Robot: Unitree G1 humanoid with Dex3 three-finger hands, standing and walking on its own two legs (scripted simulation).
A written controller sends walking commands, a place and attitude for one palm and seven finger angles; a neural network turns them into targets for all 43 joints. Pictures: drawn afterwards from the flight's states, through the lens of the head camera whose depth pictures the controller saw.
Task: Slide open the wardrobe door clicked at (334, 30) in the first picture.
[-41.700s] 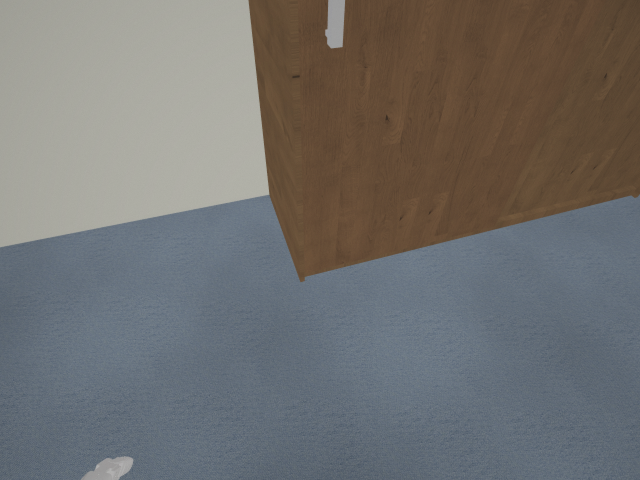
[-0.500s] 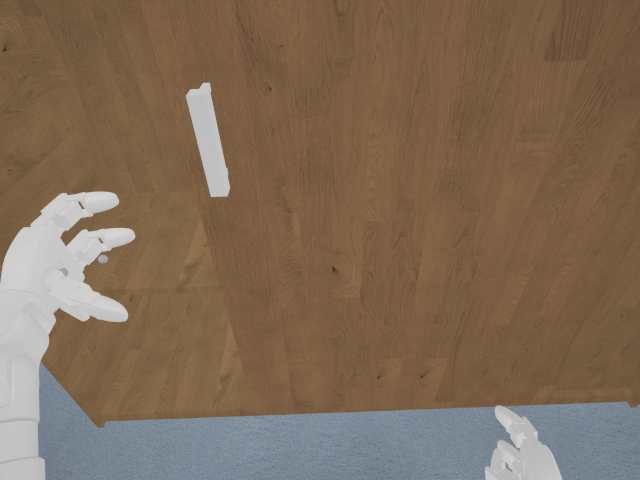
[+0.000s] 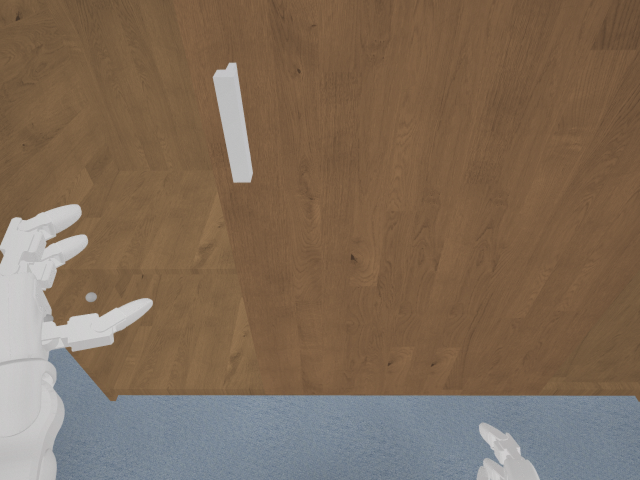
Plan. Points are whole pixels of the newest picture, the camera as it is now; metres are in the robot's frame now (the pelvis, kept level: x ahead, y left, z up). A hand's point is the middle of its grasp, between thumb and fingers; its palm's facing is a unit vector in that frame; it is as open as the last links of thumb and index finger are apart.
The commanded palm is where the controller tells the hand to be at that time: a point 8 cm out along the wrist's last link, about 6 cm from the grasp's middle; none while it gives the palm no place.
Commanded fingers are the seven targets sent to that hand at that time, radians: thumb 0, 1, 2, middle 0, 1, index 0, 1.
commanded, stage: draw the hand back to the body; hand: left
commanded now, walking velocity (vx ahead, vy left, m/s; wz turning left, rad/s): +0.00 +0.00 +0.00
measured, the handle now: (237, 123) +0.53 +0.20 +0.22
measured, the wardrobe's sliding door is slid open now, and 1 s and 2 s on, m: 0.50 0.50 0.50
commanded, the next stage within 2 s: step back with the hand held close in 0.70 s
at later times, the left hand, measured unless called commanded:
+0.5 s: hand (62, 322) +0.20 +0.28 +0.17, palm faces +0.52 -0.78 -0.34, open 7.7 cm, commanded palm +0.15 +0.31 +0.17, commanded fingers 0.00 0.90 0.90 -0.20 -0.30 -0.20 -0.30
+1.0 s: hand (86, 323) +0.20 +0.26 +0.16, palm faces +0.46 -0.79 -0.40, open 7.4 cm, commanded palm +0.14 +0.30 +0.17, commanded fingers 0.00 0.90 0.90 -0.20 -0.30 -0.20 -0.30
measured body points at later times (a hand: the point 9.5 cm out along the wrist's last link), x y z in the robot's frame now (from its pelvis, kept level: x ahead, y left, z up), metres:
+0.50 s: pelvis +0.01 +0.01 +0.00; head -0.02 -0.01 +0.45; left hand +0.16 +0.32 +0.19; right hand +0.21 -0.20 -0.07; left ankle +0.01 +0.10 -0.74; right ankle +0.01 -0.12 -0.74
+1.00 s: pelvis +0.00 +0.00 +0.00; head -0.01 -0.01 +0.45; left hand +0.17 +0.30 +0.18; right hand +0.18 -0.24 -0.08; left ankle +0.01 +0.10 -0.74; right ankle +0.01 -0.12 -0.74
